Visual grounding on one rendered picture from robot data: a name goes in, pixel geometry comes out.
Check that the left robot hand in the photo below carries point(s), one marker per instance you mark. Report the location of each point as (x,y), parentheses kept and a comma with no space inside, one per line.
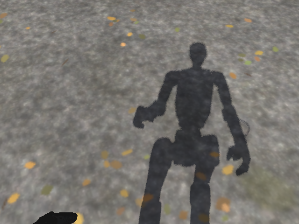
(58,218)

